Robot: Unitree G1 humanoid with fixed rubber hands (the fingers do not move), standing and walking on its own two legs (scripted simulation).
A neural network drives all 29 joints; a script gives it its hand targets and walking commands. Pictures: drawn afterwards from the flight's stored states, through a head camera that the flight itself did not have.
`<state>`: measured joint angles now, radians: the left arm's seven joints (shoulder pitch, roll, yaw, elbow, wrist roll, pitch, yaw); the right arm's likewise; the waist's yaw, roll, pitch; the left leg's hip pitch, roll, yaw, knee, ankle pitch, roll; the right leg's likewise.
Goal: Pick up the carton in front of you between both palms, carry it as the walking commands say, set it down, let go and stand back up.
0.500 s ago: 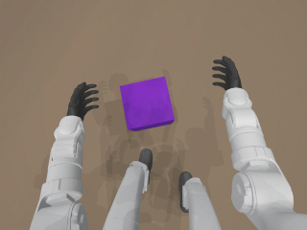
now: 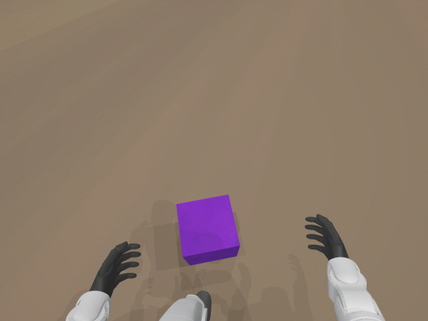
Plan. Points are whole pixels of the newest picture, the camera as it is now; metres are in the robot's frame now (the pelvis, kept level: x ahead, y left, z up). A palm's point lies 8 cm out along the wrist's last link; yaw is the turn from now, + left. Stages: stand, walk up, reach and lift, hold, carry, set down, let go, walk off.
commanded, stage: let go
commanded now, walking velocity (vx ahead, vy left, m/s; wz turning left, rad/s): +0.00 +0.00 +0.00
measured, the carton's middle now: (208, 231) +0.41 +0.10 -0.64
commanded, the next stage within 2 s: stand in 0.70 s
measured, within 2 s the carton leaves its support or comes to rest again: neither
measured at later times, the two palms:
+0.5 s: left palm (120, 277) +0.18 +0.21 -0.06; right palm (394, 312) +0.17 -0.27 -0.06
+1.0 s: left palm (90, 289) +0.15 +0.28 -0.10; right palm out of the picture +0.14 -0.30 -0.06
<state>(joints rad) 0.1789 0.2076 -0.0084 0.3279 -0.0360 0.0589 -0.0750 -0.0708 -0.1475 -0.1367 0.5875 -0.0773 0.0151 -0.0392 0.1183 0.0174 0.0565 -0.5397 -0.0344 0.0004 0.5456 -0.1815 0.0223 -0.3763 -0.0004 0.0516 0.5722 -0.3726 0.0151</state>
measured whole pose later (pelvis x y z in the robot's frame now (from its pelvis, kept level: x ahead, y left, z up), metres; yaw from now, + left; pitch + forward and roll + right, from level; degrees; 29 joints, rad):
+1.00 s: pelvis +0.03 +0.00 +0.00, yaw -2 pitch +1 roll +0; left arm 0.25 0.35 0.06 0.64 0.04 0.03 0.01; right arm 0.20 -0.32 -0.06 0.74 -0.04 0.01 0.00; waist -0.01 -0.08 0.01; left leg -0.31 -0.02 0.02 0.56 -0.27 0.02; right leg -0.11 0.01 0.07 0.50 -0.40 0.01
